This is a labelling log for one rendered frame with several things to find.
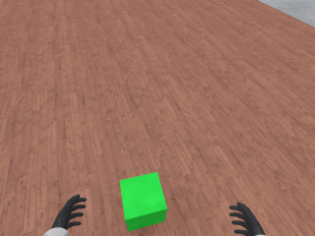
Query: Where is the right robot hand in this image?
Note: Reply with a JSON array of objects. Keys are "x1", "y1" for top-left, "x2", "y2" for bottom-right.
[{"x1": 229, "y1": 202, "x2": 266, "y2": 236}]

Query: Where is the carton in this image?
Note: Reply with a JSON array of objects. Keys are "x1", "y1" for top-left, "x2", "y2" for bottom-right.
[{"x1": 119, "y1": 172, "x2": 167, "y2": 232}]

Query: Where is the left robot hand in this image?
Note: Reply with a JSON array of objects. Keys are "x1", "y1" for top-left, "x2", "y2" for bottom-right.
[{"x1": 51, "y1": 194, "x2": 87, "y2": 230}]

